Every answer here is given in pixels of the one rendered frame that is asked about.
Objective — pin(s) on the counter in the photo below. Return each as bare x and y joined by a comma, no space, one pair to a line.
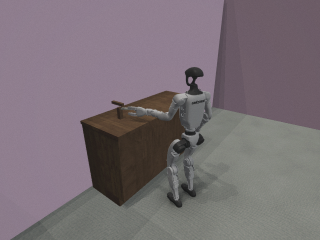
126,152

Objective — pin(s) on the robot right upper arm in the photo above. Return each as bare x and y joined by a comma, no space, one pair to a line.
208,108

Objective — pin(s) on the robot right thigh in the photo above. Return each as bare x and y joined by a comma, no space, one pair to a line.
187,161

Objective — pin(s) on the robot left upper arm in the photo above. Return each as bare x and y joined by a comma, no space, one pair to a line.
177,101

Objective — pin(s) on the robot left hand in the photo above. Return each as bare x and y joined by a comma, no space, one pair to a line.
140,111

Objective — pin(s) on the right robot forearm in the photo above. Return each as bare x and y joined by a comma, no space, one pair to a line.
203,122

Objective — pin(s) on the right robot foot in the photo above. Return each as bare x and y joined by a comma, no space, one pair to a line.
191,192

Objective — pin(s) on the tap lever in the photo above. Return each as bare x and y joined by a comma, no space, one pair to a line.
125,108

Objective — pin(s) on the left robot forearm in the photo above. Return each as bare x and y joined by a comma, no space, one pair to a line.
158,114

